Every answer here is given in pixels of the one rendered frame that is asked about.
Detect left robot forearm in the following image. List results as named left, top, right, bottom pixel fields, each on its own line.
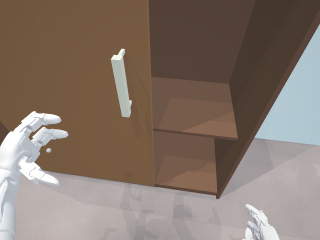
left=0, top=168, right=22, bottom=240

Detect handle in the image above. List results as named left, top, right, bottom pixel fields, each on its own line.
left=111, top=49, right=132, bottom=118

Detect robot left hand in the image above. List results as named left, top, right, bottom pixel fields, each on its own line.
left=0, top=111, right=69, bottom=187

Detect robot right hand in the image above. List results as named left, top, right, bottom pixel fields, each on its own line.
left=242, top=204, right=280, bottom=240

